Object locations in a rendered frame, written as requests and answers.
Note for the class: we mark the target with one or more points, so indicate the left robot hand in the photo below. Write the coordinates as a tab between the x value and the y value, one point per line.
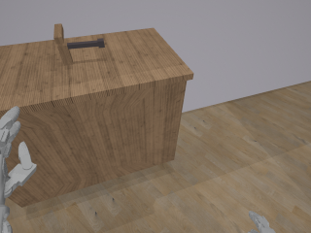
9	128

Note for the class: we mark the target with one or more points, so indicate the tap lever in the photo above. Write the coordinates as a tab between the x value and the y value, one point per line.
86	44

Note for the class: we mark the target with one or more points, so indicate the right robot hand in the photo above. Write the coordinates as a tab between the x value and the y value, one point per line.
261	223

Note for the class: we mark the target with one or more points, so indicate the counter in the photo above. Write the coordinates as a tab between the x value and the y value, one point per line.
90	115

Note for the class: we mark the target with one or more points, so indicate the left robot forearm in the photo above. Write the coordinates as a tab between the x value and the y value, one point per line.
5	226

